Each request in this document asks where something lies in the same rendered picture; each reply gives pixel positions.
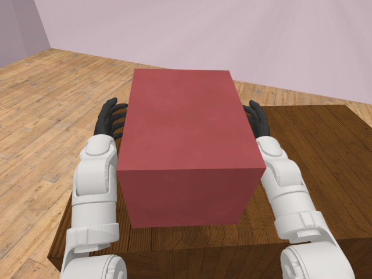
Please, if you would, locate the right robot forearm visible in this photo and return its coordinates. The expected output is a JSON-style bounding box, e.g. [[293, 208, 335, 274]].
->
[[256, 136, 355, 279]]

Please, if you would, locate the carton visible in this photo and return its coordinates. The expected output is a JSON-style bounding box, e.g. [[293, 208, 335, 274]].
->
[[116, 69, 267, 228]]

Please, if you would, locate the pedestal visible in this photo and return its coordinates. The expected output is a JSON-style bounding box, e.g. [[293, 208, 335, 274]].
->
[[47, 105, 372, 279]]

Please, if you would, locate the robot left hand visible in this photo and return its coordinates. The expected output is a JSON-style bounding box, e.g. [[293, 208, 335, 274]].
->
[[94, 97, 128, 141]]

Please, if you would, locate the robot right hand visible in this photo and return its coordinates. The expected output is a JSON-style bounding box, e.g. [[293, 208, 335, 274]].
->
[[243, 100, 271, 139]]

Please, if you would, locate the right robot upper arm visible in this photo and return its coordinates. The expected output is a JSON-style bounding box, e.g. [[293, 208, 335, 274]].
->
[[280, 241, 354, 279]]

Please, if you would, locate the left robot forearm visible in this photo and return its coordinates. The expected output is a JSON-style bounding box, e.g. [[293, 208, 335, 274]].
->
[[59, 134, 119, 279]]

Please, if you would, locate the left robot upper arm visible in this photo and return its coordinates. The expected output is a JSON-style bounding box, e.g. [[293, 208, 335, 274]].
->
[[61, 254, 127, 279]]

